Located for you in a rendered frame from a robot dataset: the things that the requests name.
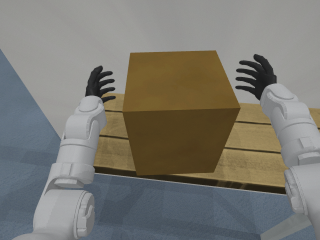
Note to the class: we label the table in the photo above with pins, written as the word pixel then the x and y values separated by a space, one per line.
pixel 251 159

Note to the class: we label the robot left forearm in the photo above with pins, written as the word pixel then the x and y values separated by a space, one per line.
pixel 75 160

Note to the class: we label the right robot hand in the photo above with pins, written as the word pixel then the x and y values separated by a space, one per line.
pixel 264 75

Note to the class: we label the robot right forearm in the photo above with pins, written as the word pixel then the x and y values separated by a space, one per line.
pixel 294 127

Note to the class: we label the robot left upper arm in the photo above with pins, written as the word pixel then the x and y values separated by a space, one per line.
pixel 63 215

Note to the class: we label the robot right upper arm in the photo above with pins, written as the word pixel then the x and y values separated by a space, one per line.
pixel 302 186

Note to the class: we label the carton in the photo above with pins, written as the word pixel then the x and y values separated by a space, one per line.
pixel 179 109

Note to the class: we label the left robot hand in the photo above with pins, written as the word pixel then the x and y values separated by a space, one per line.
pixel 94 84

